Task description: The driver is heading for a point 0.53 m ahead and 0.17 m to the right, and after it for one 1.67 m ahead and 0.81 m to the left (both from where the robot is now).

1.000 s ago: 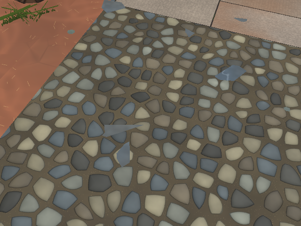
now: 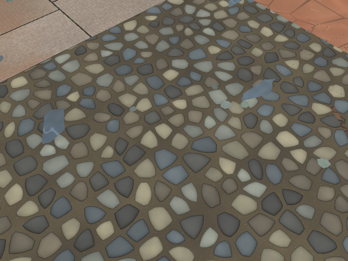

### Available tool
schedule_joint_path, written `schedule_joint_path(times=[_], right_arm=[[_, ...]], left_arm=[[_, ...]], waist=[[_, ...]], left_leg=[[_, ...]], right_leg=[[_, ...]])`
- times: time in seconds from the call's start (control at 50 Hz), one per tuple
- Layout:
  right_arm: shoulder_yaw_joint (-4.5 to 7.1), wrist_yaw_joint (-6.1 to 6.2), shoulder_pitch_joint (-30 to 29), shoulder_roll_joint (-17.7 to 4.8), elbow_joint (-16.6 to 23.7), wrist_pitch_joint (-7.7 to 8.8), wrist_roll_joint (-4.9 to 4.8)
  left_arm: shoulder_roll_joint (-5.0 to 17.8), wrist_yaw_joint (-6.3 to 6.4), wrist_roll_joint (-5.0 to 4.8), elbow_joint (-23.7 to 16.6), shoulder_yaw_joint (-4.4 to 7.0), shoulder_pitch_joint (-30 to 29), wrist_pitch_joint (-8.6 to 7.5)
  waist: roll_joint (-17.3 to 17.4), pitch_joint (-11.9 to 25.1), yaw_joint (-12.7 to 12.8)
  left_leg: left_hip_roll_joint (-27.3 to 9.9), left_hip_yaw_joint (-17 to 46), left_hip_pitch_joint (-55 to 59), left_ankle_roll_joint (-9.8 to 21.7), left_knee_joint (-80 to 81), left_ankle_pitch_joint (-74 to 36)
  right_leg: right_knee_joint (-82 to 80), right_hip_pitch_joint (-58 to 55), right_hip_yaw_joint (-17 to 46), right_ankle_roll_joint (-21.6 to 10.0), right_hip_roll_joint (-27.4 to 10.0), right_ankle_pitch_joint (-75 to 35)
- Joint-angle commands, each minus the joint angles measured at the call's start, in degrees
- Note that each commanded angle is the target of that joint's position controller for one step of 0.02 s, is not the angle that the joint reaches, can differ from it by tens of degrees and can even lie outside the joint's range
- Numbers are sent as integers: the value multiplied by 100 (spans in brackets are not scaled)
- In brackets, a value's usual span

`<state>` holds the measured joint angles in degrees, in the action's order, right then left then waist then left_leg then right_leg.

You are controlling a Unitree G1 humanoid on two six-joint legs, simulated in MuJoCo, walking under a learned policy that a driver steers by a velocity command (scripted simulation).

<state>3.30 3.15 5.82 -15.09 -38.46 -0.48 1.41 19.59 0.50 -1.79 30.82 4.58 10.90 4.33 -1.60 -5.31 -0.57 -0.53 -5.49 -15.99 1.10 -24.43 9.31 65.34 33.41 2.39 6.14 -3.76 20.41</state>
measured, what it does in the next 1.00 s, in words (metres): walks ahead: right foot, then left foot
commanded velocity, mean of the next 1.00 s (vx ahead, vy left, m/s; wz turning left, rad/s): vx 0.58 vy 0.00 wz -0.30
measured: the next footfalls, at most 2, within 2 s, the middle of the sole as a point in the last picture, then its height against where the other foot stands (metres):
right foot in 0.20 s outside the picture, level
left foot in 0.64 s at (212, 251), level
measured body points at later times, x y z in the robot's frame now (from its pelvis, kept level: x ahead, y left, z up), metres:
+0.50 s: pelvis +0.13 -0.10 +0.00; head +0.14 -0.14 +0.45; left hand +0.19 +0.17 -0.10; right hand +0.22 -0.40 -0.11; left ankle +0.33 -0.01 -0.67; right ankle -0.05 -0.12 -0.74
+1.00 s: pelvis +0.49 -0.22 +0.00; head +0.54 -0.23 +0.45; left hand +0.81 -0.09 -0.05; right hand +0.38 -0.48 -0.13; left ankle +0.42 -0.10 -0.74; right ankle +0.66 -0.40 -0.70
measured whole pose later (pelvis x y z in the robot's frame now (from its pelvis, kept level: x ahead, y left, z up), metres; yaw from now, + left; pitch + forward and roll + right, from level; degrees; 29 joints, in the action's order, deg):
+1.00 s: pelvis +0.49 -0.22 +0.00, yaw -13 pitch +2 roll +1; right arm 2.9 1.2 25.6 -15.2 -48.7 3.3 -2.4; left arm 14.6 -0.7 0.7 34.7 -0.1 -3.9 -6.7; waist -1.3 -5.0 -6.3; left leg 5.6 6.5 -3.3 3.3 -21.0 18.7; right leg 29.6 36.0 8.0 2.9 0.6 -5.1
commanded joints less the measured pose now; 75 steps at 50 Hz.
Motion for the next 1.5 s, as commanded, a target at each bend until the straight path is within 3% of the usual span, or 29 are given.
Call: schedule_joint_path(times=[0.02, 0.14, 0.18, 0.2, 0.22, 0.24, 0.28, 0.3, 0.38, 0.54, 0.6, 0.64, 0.66, 0.68, 0.7, 0.74, 0.8, 0.82, 0.88, 0.94, 1.04, 1.06, 1.08, 1.1, 1.14, 1.2, 1.34, 1.46, 1.5], right_arm=[[339, -27, -55, -1152, 306, 26, -15], [484, -202, -213, -1439, 179, 183, -351], [388, -213, -423, -956, 176, 189, -244], [253, -300, -695, -452, 287, 197, -171], [152, -374, -979, -176, 813, 402, -214], [215, -467, -1497, -676, 958, 618, -395], [293, -523, -891, -931, 624, 788, -305], [195, -631, -348, -826, 218, 478, 523], [155, -728, -423, -697, 113, 52, 159], [1, -785, -1641, -557, 592, 185, 70], [-4, -660, -994, -614, 555, 200, 38], [153, -417, 1287, -908, -58, 226, -28], [295, -287, 2400, -1376, -333, 259, 84], [448, -305, 2815, -1997, -440, 308, 230], [315, -395, 2303, -1471, -484, 334, 94], [216, -406, 1524, -930, -489, 402, 42], [9, -432, 1404, -478, -737, 558, -41], [-71, -436, 1196, -321, -563, 732, -246], [80, -288, 982, -928, -543, 752, -364], [262, -170, 1497, -1310, -580, 535, -370], [320, -37, 1128, -1047, -218, 260, -393], [219, -67, 1099, -678, 6, 225, -304], [15, -105, 2215, 76, -39, 177, -133], [22, -190, 3233, -456, -27, 149, -368], [275, -120, 2147, -1127, 7, -95, -396], [305, -55, 1697, -936, 279, -340, -341], [199, -205, 899, -711, 741, -330, -259], [298, -382, 560, -919, 888, -486, -283], [432, -322, 960, -1086, 736, -497, -242]], left_arm=[[274, -31, 39, -616, 30, -383, -109], [489, -202, -69, -101, 160, 603, -90], [529, -159, -113, 762, 283, 2090, -153], [817, -116, -114, 942, 377, 2769, -249], [1359, -166, 35, 430, 330, 2044, -544], [974, -192, 122, 272, 251, 1533, -742], [564, -131, 97, 257, 67, 1140, -865], [767, -87, 345, 387, 95, 940, -734], [319, -195, 252, 840, -56, 1656, -818], [412, -47, 274, 1464, -78, 2183, -926], [609, 3, 321, 1681, -80, 1906, -924], [858, 19, 408, 1786, -7, 1689, -882], [587, -3, 359, 1668, -85, 1683, -916], [-172, -105, 207, 1473, -254, 2001, -1008], [135, -123, 285, 1442, -215, 1378, -1100], [255, -147, 347, 1330, -227, 717, -1129], [-104, -168, 541, 1197, -332, 714, -953], [0, -117, 90, 946, -276, 418, -1085], [-70, -81, 264, 496, -350, -490, -1146], [-233, -136, 303, 234, -389, -1087, -1180], [425, 10, 237, 353, -55, -188, -1046], [618, 47, 348, 467, -9, 551, -1031], [673, 74, 485, 374, -84, 556, -950], [694, -2, 416, 355, -58, 346, -865], [-2, 75, 286, 26, -177, -662, -712], [103, 106, 371, 210, -125, -1064, -622], [489, 179, 313, 510, 103, -1033, -617], [770, -7, 126, 664, 264, -959, -551], [537, -42, 51, 834, 240, -651, -481]], waist=[[1037, 1002, -214], [1223, 1138, 313], [233, 1013, 898], [-1180, 469, 1177], [-1841, 206, 695], [-923, 13, 786], [-539, -13, 321], [-813, 45, 199], [-512, -22, 344], [-504, -483, 688], [-602, -111, 204], [-570, 1110, -879], [128, 1827, -1255], [2039, 2498, -906], [1565, 1921, -789], [185, 663, -312], [382, 298, 252], [608, 392, 218], [272, 60, 274], [368, 492, -43], [669, 1111, 579], [301, 1838, 803], [-1190, 2543, 199], [-2045, 3558, -169], [-577, 2069, -25], [-553, 1078, -220], [-380, 1250, -68], [-479, 1059, -63], [-81, 1061, -216]], left_leg=[[-1567, 879, 1195, 1194, 769, -853], [-1864, 516, 176, 681, 1113, 2467], [-1266, -281, -930, 214, -473, 3162], [-706, -665, -2746, -121, -3359, 2994], [143, 429, -4792, -212, -4499, 2762], [-240, 1048, -5098, -6, -4632, 1999], [-520, 1046, -4485, 38, -3967, 612], [-540, 551, -3466, -214, -3599, -15], [-380, 257, -3022, -444, -3198, -559], [-256, 20, -3021, 48, -1427, -777], [217, -284, -1543, 506, -1057, 37], [608, -241, 1069, 721, -1178, 540], [-295, 901, 2890, 874, -1067, 1910], [-1852, 4375, 3848, 1472, 175, 4728], [-1887, 5855, 3329, 1307, 1250, 4561], [-1666, 3963, 1866, 1470, 967, 1359], [-1121, 2534, 571, 1488, 885, -2646], [-1017, 2396, 748, 1554, 1178, -2856], [-579, 1721, -20, 1380, 1245, -3689], [-112, 1515, -366, 813, 917, -2893], [82, 2201, -8, 124, -970, -1927], [411, 2041, -366, -130, -2377, -796], [953, 1683, -1506, -325, -4287, 3627], [588, 1696, -1783, -359, -5532, 3364], [15, 1133, -2217, -628, -5680, 2103], [-341, 868, -1610, -738, -5195, 1578], [-699, 671, -1220, -523, -3403, 838], [-454, 93, -330, -101, -1674, 842], [-157, 141, 518, 234, -705, 318]], right_leg=[[-715, 151, -248, -11, -215, 85], [-2500, -1940, -956, -744, -2, 242], [-3358, -3582, -1148, -1144, 429, 488], [-4087, -4330, 789, -1720, -493, 1549], [-5155, -4258, 4251, -2769, -1617, 2568], [-5922, -3974, 4377, -2829, -1953, 3109], [-5724, -3670, 3241, -2369, -1584, 1993], [-5935, -2991, 2067, -1816, -774, 1201], [-6054, -2989, 1287, -1711, -377, 20], [-6390, -3984, 1071, -1808, -855, -1583], [-5568, -4018, 552, -1604, -840, -5093], [-2999, -3411, 264, -1460, -734, -7221], [-992, -1878, 115, -1384, -340, -5685], [1296, -113, 315, -1178, 928, -826], [1726, 598, 938, -1395, 1027, 83], [1544, 638, 469, -1319, 344, -639], [726, 4, 230, -878, 101, -293], [600, 124, 421, -758, 27, -213], [-1472, -31, -27, -362, 253, -897], [-3376, -1389, -206, -224, 893, -2751], [-4165, -2889, 418, -436, 568, -3314], [-3931, -4029, 837, -780, -205, -4201], [-3142, -5265, 2075, -1430, -1756, -7200], [-3633, -5463, 3727, -2269, -2710, -5598], [-4325, -3866, 2320, -1931, -1734, -2680], [-4825, -1978, 915, -1768, -1078, -2311], [-5071, -2169, -11, -2046, -1525, -2364], [-4662, -2295, -754, -1574, -1619, -1629], [-3744, -1889, -1152, -1043, -1282, -760]])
